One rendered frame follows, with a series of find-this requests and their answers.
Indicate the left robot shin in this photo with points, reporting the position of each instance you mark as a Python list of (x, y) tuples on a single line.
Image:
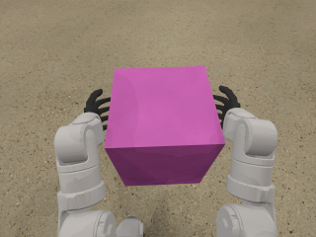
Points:
[(132, 217)]

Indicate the left robot hand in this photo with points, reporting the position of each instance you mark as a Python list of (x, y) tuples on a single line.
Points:
[(92, 106)]

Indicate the left robot forearm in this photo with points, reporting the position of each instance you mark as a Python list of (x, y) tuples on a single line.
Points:
[(77, 162)]

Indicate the robot left thigh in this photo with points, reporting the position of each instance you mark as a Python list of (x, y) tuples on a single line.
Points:
[(130, 227)]

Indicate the right robot forearm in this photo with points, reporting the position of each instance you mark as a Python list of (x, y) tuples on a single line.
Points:
[(253, 157)]

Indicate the robot left upper arm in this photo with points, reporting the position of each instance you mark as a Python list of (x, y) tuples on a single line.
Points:
[(91, 223)]

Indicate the right robot hand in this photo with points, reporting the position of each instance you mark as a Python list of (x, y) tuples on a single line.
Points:
[(230, 103)]

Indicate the robot right upper arm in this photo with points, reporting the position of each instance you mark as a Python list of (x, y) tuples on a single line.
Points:
[(244, 220)]

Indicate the carton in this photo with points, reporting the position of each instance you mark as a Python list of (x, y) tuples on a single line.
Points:
[(163, 126)]

